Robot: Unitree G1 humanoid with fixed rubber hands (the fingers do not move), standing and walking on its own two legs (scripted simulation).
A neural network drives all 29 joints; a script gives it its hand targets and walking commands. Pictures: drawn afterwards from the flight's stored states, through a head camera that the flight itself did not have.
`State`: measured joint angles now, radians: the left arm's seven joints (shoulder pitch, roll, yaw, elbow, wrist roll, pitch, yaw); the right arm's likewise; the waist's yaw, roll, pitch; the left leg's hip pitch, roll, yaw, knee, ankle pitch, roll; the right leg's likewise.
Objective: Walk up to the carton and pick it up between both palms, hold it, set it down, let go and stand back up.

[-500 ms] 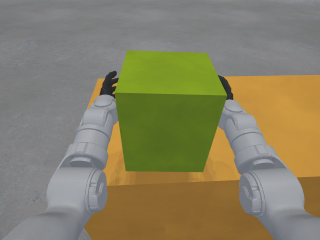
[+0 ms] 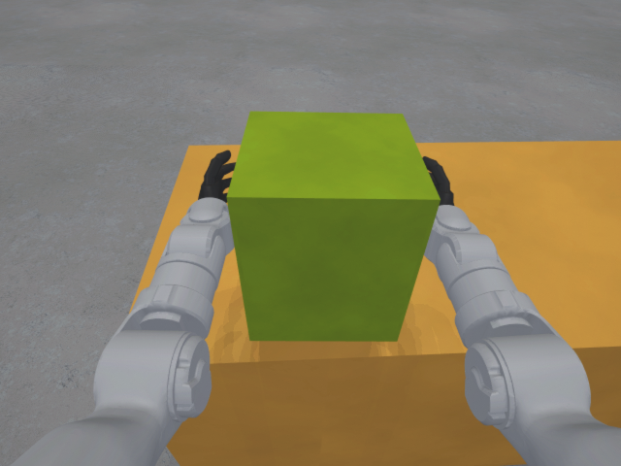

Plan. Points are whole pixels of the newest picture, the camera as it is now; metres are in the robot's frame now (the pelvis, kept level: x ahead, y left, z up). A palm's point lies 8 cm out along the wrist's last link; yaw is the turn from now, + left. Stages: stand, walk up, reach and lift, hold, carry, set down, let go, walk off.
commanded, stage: set down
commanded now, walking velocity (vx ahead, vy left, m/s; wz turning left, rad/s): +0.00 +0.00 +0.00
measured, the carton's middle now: (325, 228) +0.41 +0.00 +0.13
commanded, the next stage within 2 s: none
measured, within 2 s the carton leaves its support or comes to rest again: rests again in 1.42 s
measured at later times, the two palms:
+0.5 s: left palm (223, 217) +0.44 +0.15 +0.13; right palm (431, 227) +0.43 -0.15 +0.12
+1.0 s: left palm (227, 230) +0.44 +0.15 +0.10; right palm (426, 240) +0.43 -0.15 +0.09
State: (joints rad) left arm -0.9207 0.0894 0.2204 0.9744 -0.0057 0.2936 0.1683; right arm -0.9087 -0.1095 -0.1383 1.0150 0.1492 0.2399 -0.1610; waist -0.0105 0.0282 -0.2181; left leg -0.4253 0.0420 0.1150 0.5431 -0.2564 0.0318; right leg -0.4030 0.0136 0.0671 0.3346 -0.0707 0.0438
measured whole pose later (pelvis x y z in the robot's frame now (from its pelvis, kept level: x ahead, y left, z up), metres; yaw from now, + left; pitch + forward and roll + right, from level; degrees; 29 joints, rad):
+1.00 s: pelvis +0.03 +0.01 +0.00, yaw +0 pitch +10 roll -3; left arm -0.84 0.05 0.19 1.14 -0.01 -0.02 0.17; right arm -0.76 -0.08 -0.15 1.05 0.14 0.03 -0.14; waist -0.01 0.03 -0.21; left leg -0.43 0.04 0.11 0.54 -0.30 0.03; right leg -0.40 0.01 0.07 0.33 -0.11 0.05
